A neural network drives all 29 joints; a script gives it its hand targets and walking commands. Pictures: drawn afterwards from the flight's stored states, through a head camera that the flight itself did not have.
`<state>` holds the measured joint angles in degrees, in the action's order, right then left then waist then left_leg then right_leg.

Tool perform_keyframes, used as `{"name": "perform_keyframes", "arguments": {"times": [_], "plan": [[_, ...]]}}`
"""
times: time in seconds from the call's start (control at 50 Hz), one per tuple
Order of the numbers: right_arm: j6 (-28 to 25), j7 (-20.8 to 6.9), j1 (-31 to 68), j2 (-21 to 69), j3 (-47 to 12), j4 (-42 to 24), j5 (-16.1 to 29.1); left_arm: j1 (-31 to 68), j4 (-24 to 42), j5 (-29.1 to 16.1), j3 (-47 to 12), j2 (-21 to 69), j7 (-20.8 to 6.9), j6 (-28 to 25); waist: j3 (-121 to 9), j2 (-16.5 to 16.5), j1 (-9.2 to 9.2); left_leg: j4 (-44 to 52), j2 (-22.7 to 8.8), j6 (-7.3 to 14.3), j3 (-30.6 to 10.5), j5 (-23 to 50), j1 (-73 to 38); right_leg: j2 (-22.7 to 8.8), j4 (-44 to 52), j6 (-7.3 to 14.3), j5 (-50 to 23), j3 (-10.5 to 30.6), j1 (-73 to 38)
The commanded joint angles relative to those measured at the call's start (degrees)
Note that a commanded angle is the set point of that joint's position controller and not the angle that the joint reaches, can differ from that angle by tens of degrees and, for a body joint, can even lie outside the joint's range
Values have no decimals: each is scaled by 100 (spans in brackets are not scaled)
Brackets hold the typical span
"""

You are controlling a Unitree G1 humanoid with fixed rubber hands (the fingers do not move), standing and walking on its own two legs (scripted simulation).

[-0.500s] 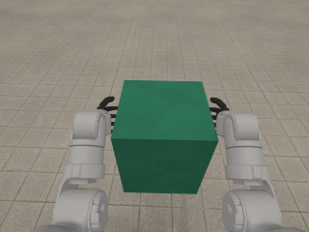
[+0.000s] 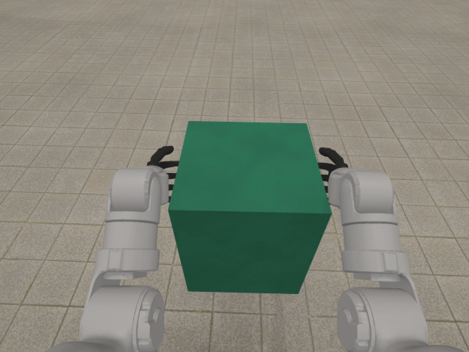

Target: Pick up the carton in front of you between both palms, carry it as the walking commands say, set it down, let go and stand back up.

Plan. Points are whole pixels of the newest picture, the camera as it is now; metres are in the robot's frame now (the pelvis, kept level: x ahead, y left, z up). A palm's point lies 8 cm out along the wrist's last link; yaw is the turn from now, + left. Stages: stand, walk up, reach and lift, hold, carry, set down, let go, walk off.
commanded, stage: carry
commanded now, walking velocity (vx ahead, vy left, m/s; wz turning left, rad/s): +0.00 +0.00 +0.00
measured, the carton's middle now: (245, 210) +0.34 +0.00 +0.05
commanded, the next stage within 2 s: none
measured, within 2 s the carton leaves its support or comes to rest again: neither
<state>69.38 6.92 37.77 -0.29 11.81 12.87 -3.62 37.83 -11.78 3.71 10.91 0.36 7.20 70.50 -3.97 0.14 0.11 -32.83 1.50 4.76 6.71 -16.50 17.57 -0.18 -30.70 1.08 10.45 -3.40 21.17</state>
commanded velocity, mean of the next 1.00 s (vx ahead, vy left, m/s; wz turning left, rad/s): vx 0.07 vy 0.00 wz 0.00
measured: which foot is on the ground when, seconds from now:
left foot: down 0.00-1.00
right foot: down 0.00-0.96, up 0.98-1.00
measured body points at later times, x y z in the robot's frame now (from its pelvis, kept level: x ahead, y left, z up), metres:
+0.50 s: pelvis +0.00 +0.00 +0.00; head -0.01 +0.01 +0.45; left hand +0.36 +0.15 +0.12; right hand +0.36 -0.15 +0.12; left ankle +0.01 +0.06 -0.73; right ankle +0.06 -0.11 -0.73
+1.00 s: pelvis +0.01 +0.00 +0.00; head -0.01 +0.00 +0.45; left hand +0.36 +0.15 +0.12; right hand +0.36 -0.16 +0.12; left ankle +0.01 +0.06 -0.73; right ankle +0.05 -0.11 -0.72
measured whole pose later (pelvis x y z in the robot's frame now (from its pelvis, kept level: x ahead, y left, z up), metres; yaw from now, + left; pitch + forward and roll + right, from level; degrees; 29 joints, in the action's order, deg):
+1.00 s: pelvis +0.01 +0.00 +0.00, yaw +0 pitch +1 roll -1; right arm 69.5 7.0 37.3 0.4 11.2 13.0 -4.1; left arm 36.7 -11.1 3.3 11.3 0.1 7.2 70.8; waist -5.3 -0.3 0.6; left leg -33.4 1.0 5.1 7.5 -18.0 17.3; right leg -0.6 -36.8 2.3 19.6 -3.9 23.0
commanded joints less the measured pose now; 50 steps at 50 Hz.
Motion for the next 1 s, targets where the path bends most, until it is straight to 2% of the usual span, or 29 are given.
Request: {"name": "perform_keyframes", "arguments": {"times": [0.0, 0.86, 0.88, 0.9, 0.92, 0.94, 0.96, 0.98], "plan": [[-117, -1428, 4215, 6439, -3243, -702, 2471, 4139, 653, -2401, -3245, 6395, -1345, -207, -2124, -52, 15, 571, -1025, -63, -954, 1176, -635, -694, 246, 231, -556, 687, -838], [-121, -1428, 4215, 6442, -3257, -721, 2480, 4124, 663, -2396, -3253, 6391, -1342, -207, -2132, -57, 23, 545, -1047, -68, -908, 1225, -652, -702, 228, 218, -576, 650, -833], [-123, -1429, 4219, 6440, -3255, -732, 2478, 4130, 665, -2400, -3253, 6388, -1343, -206, -2171, -77, 35, 641, -1029, -45, -924, 795, -665, -653, 236, 228, -217, 614, -808], [-124, -1429, 4245, 6429, -3256, -746, 2476, 4154, 673, -2408, -3265, 6397, -1345, -205, -2097, -157, 52, 884, -1081, 9, -1035, 40, -665, -573, 178, 215, 322, 517, -688], [-124, -1426, 4248, 6423, -3255, -751, 2478, 4195, 695, -2424, -3278, 6410, -1348, -201, -1967, -325, 106, 1154, -1153, 162, -1290, -1052, -700, -374, -97, 223, 1001, 345, -371], [-127, -1418, 4225, 6407, -3248, -732, 2486, 4237, 692, -2433, -3281, 6411, -1353, -194, -1718, -574, 194, 1492, -1387, 368, -1771, -2045, -746, -148, -520, 214, 1473, 106, 138], [-130, -1412, 4252, 6393, -3242, -729, 2494, 4258, 641, -2419, -3270, 6405, -1355, -190, -1444, -751, 295, 1733, -1725, 588, -2268, -2573, -895, -6, -1001, 208, 1565, -107, 734], [-133, -1405, 4245, 6366, -3244, -728, 2493, 4225, 571, -2396, -3257, 6389, -1355, -193, -1325, -833, 359, 1852, -2031, 795, -2677, -2591, -1038, -96, -1449, 213, 1453, -74, 1174]]}}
